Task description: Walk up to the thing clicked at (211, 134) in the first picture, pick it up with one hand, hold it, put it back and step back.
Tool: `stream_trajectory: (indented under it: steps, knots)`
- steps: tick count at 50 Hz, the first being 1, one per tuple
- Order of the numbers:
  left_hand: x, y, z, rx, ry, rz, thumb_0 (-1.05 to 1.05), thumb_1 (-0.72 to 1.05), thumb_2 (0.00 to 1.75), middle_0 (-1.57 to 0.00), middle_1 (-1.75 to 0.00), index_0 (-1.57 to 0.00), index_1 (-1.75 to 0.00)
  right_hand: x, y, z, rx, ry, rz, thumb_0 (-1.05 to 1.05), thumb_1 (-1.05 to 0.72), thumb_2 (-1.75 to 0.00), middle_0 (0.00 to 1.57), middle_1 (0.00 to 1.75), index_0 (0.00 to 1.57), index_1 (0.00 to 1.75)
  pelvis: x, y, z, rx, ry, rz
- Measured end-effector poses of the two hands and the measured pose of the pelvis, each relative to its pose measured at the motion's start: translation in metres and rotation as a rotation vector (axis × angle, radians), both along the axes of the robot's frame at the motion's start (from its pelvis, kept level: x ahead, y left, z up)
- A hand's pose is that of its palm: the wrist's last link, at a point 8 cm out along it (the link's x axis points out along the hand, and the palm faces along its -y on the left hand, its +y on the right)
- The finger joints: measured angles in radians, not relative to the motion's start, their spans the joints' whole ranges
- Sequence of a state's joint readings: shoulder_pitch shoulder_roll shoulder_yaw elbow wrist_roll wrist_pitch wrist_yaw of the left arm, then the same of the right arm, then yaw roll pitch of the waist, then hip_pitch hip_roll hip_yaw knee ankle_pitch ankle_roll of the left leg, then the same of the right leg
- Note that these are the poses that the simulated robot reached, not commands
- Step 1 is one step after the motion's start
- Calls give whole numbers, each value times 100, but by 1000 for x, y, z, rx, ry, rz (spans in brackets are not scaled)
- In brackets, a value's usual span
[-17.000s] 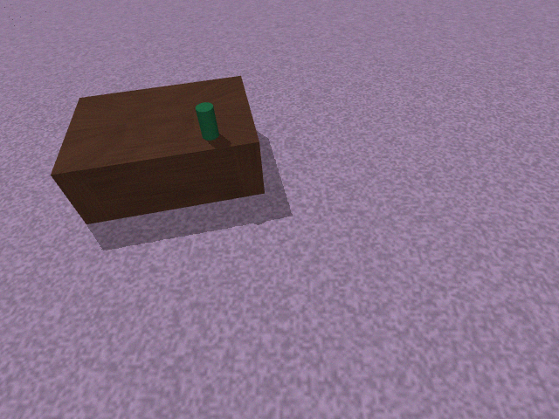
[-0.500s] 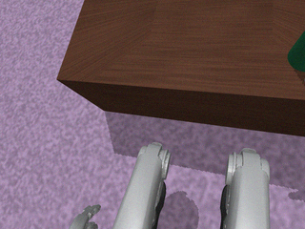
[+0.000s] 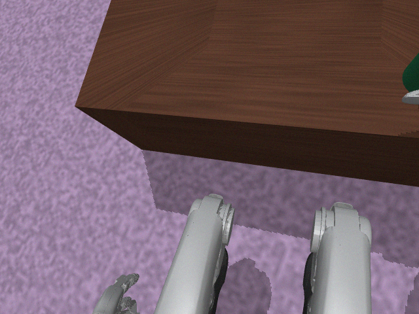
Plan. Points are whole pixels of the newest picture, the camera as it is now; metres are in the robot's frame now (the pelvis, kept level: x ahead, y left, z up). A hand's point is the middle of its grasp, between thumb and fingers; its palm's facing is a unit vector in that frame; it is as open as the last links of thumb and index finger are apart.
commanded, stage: close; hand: right
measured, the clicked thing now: out of the picture +0.53 -0.30 +0.02
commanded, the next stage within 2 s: settle in 0.66 s
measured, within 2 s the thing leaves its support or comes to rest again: leaves its support in 1.08 s
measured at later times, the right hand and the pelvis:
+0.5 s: hand out of the picture +0.53 -0.30 +0.01, palm faces +0.27 +0.96 -0.04, open 11.9 cm; pelvis +0.00 -0.01 +0.00, yaw +0 degrees
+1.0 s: hand out of the picture +0.52 -0.30 +0.02, palm faces +0.29 +0.96 -0.05, open 10.6 cm; pelvis +0.01 +0.00 +0.02, yaw +0 degrees
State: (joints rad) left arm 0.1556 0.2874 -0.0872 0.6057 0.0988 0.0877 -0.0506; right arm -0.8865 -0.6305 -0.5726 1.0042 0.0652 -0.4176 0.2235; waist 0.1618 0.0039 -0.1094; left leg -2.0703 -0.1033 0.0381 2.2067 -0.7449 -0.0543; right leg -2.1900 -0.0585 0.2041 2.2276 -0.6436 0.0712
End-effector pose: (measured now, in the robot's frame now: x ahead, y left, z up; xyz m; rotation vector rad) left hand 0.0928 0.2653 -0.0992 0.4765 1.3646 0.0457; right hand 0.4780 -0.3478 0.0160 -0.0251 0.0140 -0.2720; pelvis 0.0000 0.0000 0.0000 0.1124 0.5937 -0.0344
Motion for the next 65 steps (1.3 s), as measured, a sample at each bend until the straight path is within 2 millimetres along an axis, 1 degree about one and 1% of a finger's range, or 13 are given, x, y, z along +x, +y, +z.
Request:
stream_trajectory:
  steps: [6,17,21,25,30,34,44,50,55,60,65]
  knots:
    - [-7,-2,0,0,19,3,0,88,91,-20,-30,-20,-30,3,-1,0,2,6,-6,-1,30,-8,17,8,15,8,0,-1,0,2,2,0]
    - [-19,-4,3,15,59,9,0,91,90,-21,-30,-20,-30,12,-4,-2,-7,-1,-9,-1,25,-18,44,27,41,27,0,-3,-2,10,2,-2]
    - [-19,-6,5,16,60,11,0,91,90,-20,-30,-20,-30,13,-3,-1,-7,5,-3,-1,24,-23,55,35,53,36,0,-5,0,13,0,-4]
    - [-17,-8,7,17,50,14,0,91,90,-20,-30,-20,-30,13,-3,1,-7,12,-2,-1,22,-32,70,47,68,48,0,-6,2,17,1,-6]
    - [-15,-8,10,16,46,22,0,91,90,-20,-30,-20,-30,15,-4,2,-8,20,-17,-1,30,-45,78,64,74,65,1,-7,6,17,7,-9]
    - [-14,-8,12,14,51,24,0,91,89,-20,-30,-20,-30,16,-3,2,-6,23,-20,-2,33,-59,76,73,74,74,2,-7,8,15,14,-9]
    - [-8,-6,12,7,47,25,0,91,89,-20,-30,-20,-30,13,1,2,-10,17,-32,-2,33,-95,70,85,68,86,5,-5,10,10,20,-9]
    - [0,-5,16,6,24,43,0,91,90,-20,-30,-20,-30,11,5,5,-13,51,-24,-1,34,-96,69,87,68,87,6,-4,17,8,24,-11]
    - [7,-4,28,7,3,62,0,91,90,-20,-30,-20,-30,3,10,11,-6,98,-12,-1,37,-99,69,90,68,90,9,-5,31,4,25,-13]
    - [15,-1,45,16,-18,73,0,91,90,-20,-30,-20,-30,-5,12,27,9,104,-25,-1,38,-101,69,91,68,91,12,-6,50,-2,28,-16]
    - [20,1,61,29,-41,74,0,91,90,-20,-30,-19,-30,-6,6,51,2,65,-54,-1,39,-101,69,92,68,91,13,-6,64,-9,27,-20]
